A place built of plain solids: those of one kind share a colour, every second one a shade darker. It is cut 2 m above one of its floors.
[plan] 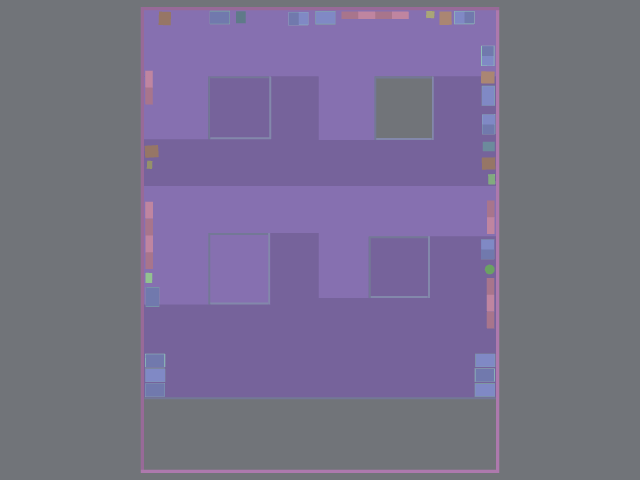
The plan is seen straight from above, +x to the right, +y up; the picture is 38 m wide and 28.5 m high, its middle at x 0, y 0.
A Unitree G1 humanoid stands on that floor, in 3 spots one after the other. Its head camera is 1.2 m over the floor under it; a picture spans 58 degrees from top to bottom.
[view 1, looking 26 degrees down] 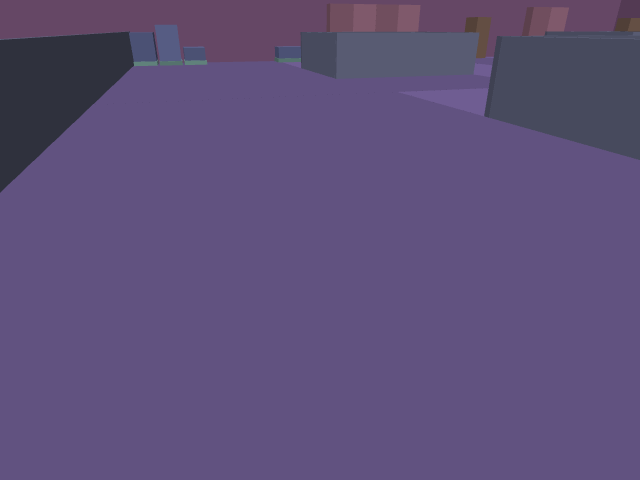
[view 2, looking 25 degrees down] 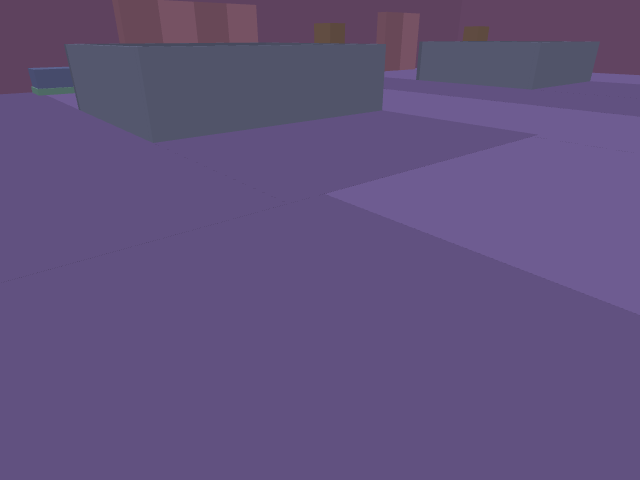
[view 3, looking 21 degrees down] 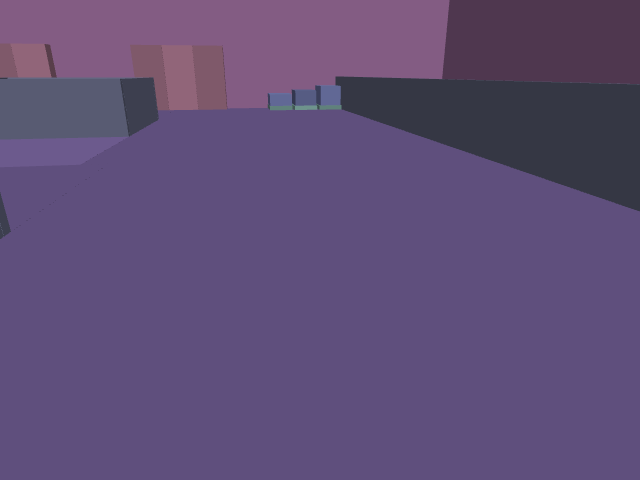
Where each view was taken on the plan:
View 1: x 8.63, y -7.82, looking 163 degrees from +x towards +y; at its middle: floor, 2.74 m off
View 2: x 2.58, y -5.73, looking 140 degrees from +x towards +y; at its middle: floor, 2.84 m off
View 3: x -6.67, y -5.73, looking -10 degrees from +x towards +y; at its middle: floor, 3.35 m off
